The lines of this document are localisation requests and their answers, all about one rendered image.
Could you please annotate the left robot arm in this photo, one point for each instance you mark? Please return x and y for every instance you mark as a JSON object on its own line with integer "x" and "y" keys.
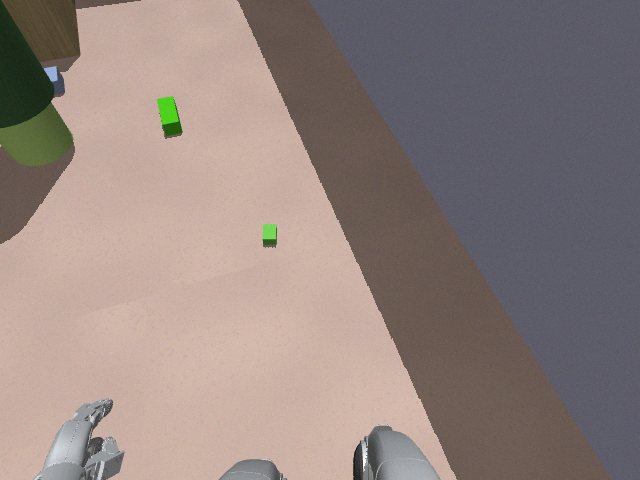
{"x": 62, "y": 471}

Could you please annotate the potted plant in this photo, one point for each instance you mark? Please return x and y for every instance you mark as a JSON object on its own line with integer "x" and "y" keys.
{"x": 31, "y": 129}

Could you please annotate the left robot hand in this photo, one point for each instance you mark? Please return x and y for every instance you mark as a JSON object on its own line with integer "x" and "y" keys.
{"x": 100, "y": 458}

